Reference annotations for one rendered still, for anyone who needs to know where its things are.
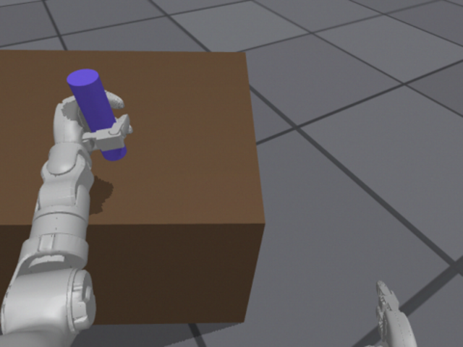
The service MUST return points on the left robot hand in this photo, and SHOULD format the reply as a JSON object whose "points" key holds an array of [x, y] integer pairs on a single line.
{"points": [[70, 126]]}

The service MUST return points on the can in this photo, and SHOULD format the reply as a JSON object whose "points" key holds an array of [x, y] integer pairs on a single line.
{"points": [[90, 95]]}

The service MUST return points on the left robot arm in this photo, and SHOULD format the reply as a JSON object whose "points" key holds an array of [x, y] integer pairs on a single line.
{"points": [[50, 298]]}

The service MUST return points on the right robot hand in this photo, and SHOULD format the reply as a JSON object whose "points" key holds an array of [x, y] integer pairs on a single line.
{"points": [[393, 326]]}

